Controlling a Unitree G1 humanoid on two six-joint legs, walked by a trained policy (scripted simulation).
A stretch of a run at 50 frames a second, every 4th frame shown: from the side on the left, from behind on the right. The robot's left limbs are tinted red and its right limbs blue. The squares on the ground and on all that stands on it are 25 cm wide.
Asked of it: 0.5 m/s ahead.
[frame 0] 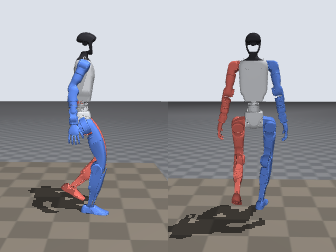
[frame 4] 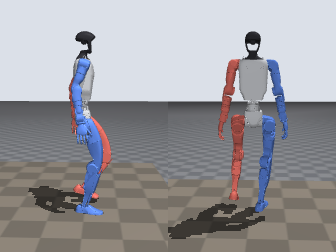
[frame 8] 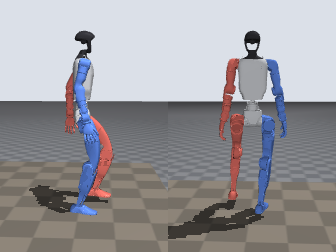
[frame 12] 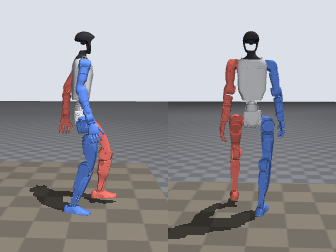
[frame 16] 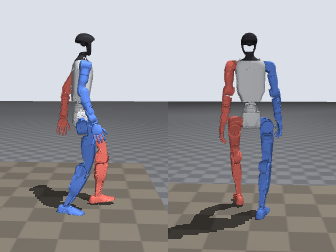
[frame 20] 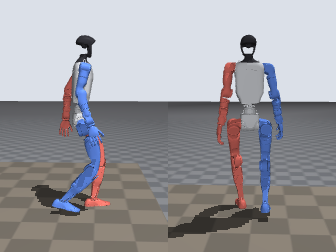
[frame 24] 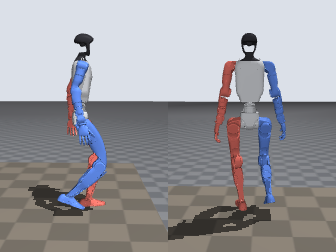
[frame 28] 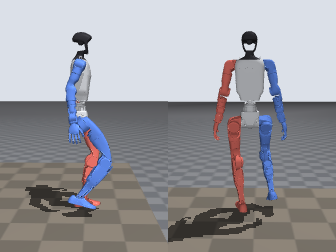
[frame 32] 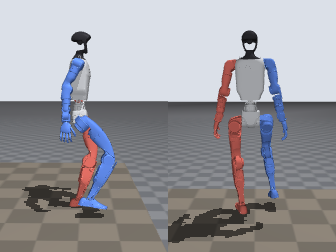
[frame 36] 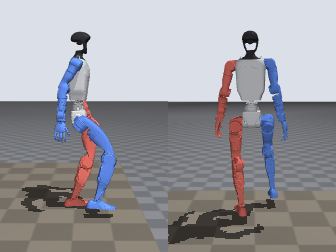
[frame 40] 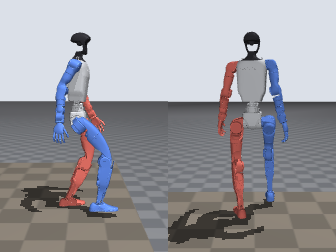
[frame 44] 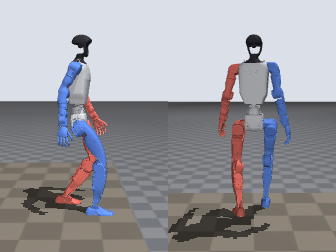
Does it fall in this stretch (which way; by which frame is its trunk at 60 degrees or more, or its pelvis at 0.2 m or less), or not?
no
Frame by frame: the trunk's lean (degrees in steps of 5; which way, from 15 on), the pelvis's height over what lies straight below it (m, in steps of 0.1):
0: 5, 0.8
4: 5, 0.8
8: 5, 0.8
12: 5, 0.8
16: 5, 0.8
20: 5, 0.8
24: 5, 0.8
28: 0, 0.8
32: 0, 0.8
36: 0, 0.8
40: 5, 0.8
44: 5, 0.7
